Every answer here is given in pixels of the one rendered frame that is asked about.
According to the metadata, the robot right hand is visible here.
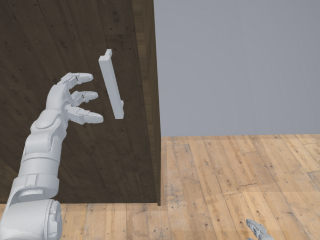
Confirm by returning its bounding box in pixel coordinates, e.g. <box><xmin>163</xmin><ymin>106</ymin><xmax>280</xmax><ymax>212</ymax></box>
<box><xmin>246</xmin><ymin>219</ymin><xmax>274</xmax><ymax>240</ymax></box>

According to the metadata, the left robot forearm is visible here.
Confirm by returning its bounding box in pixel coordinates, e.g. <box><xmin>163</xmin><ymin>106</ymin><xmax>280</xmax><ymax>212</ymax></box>
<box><xmin>0</xmin><ymin>108</ymin><xmax>68</xmax><ymax>235</ymax></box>

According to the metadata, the wardrobe door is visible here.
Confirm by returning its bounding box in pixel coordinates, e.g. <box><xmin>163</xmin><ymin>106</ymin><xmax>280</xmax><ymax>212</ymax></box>
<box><xmin>0</xmin><ymin>0</ymin><xmax>157</xmax><ymax>204</ymax></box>
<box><xmin>0</xmin><ymin>159</ymin><xmax>19</xmax><ymax>198</ymax></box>

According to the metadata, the robot left hand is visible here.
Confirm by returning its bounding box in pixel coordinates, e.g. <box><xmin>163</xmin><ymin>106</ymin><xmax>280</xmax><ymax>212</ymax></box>
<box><xmin>45</xmin><ymin>72</ymin><xmax>104</xmax><ymax>125</ymax></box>

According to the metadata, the robot left upper arm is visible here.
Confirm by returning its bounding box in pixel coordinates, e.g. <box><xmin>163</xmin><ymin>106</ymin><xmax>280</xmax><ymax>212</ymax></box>
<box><xmin>0</xmin><ymin>199</ymin><xmax>63</xmax><ymax>240</ymax></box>

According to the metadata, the handle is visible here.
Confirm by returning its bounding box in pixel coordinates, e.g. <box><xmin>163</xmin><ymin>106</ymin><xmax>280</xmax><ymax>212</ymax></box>
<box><xmin>98</xmin><ymin>49</ymin><xmax>124</xmax><ymax>119</ymax></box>

